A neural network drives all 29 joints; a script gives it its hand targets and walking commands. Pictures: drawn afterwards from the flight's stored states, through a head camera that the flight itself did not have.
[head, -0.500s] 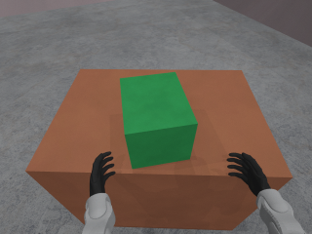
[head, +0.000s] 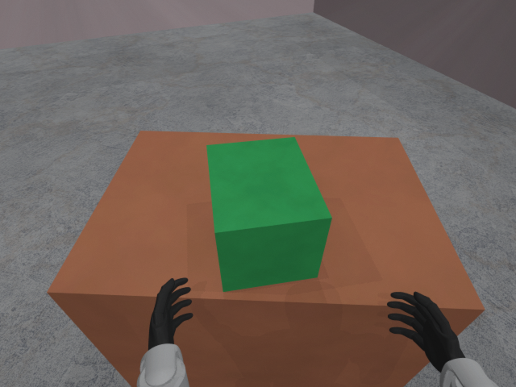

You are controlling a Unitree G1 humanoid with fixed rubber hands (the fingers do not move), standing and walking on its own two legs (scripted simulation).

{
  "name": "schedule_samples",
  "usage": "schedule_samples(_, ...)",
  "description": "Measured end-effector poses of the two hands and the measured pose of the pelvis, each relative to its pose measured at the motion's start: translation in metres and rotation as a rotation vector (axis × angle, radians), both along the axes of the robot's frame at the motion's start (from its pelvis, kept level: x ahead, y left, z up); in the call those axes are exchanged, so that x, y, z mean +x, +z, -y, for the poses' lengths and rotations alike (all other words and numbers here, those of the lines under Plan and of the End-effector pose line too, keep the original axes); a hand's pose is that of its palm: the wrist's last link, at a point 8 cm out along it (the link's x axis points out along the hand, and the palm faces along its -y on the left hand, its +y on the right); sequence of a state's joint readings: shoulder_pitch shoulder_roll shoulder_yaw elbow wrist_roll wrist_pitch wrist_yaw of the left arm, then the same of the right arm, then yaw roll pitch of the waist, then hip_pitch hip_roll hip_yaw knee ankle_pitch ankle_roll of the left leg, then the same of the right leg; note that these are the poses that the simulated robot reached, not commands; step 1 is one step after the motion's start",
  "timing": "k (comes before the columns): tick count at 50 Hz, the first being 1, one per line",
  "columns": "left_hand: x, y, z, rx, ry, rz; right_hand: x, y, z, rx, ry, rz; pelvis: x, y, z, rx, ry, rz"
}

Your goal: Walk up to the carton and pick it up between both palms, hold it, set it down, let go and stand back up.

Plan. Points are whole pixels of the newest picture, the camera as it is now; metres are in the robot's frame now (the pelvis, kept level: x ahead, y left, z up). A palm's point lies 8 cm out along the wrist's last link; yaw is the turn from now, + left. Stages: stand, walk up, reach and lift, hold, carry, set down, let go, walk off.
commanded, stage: set down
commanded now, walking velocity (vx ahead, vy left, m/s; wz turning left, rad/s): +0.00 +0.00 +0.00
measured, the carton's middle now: (260, 210) +0.49 +0.06 +0.00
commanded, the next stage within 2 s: let go in 1.24 s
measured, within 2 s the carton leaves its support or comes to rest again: neither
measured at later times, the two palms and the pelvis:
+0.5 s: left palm (150, 349) +0.20 +0.20 -0.02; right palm (421, 354) +0.23 -0.21 -0.03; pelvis +0.03 +0.01 +0.00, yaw +0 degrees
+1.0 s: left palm (145, 351) +0.20 +0.21 -0.03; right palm (411, 359) +0.22 -0.19 -0.04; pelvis +0.03 +0.01 +0.00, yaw +0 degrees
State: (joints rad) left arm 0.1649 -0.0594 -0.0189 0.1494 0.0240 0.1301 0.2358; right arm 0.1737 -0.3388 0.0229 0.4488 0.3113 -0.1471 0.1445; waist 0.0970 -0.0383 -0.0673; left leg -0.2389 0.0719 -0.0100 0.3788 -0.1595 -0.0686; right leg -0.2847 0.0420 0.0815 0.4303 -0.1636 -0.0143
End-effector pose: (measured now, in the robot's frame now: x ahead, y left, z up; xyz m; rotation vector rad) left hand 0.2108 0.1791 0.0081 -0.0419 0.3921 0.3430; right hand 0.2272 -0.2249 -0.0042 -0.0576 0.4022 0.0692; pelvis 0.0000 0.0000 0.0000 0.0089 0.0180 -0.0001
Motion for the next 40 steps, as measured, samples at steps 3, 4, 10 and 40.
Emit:
schedule_samples(3, 0.000, -0.002, -0.003, 0.004, 0.001, -0.010, 0.000, -0.003, -0.002, -0.003, 0.000, -0.016, 0.002, 0.000, -0.002, 0.000, 0.001, -0.002)
schedule_samples(4, 0.001, -0.003, -0.004, 0.005, 0.001, -0.014, 0.000, -0.004, -0.002, -0.003, 0.000, -0.021, 0.002, 0.000, -0.002, 0.000, 0.002, -0.003)
schedule_samples(10, 0.002, -0.009, -0.011, 0.010, -0.007, -0.043, 0.004, -0.009, -0.007, -0.006, 0.005, -0.045, 0.007, 0.001, -0.004, 0.000, 0.003, -0.010)
schedule_samples(40, -0.009, -0.032, -0.034, 0.010, -0.064, -0.147, -0.003, -0.029, -0.031, -0.050, -0.024, -0.130, 0.031, 0.003, -0.013, -0.011, 0.005, -0.013)
